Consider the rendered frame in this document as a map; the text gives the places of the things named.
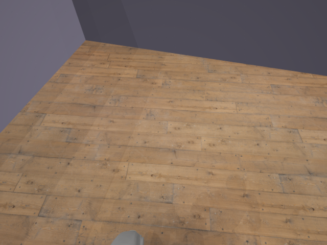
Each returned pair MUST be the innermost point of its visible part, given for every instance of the left robot thigh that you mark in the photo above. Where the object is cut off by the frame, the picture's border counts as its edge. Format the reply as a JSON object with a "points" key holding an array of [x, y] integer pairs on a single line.
{"points": [[128, 238]]}

